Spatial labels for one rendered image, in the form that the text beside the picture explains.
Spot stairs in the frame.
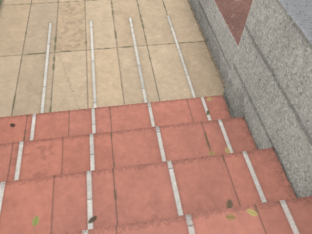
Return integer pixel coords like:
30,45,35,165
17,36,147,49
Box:
0,95,297,234

